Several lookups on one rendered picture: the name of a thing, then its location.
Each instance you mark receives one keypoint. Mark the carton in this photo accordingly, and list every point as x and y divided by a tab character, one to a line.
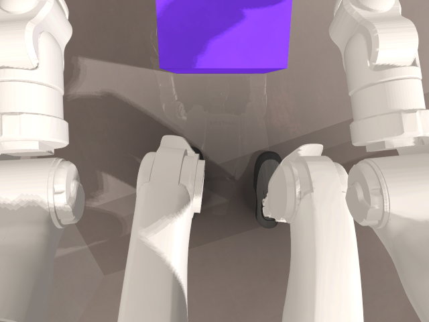
223	36

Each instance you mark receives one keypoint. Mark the robot left forearm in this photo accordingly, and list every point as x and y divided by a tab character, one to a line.
33	36

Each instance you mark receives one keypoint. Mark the robot right upper arm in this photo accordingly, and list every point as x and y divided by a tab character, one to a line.
391	195

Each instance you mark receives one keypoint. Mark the right robot foot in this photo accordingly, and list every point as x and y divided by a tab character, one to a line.
265	166

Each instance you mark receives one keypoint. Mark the robot right forearm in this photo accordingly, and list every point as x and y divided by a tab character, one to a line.
379	48

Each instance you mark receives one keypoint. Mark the robot left upper arm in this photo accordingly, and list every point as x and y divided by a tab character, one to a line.
38	199

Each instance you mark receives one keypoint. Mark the robot right shin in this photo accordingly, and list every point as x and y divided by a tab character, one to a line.
269	209

